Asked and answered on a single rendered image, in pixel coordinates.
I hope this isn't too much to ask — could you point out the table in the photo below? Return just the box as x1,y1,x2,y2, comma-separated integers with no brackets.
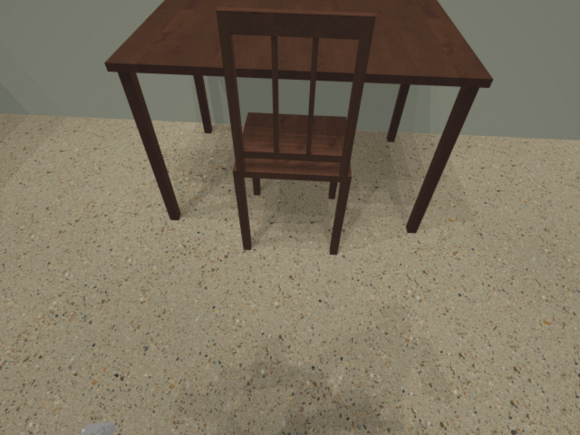
105,0,493,233

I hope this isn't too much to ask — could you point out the chair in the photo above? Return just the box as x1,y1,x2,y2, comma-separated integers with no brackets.
216,7,376,255

